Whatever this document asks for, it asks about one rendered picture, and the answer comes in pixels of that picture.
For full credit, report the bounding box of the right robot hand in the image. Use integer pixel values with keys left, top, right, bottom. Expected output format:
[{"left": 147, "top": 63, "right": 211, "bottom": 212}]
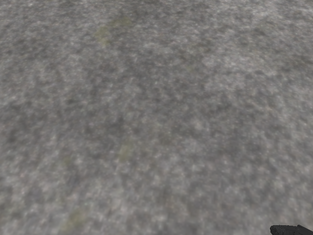
[{"left": 270, "top": 224, "right": 313, "bottom": 235}]

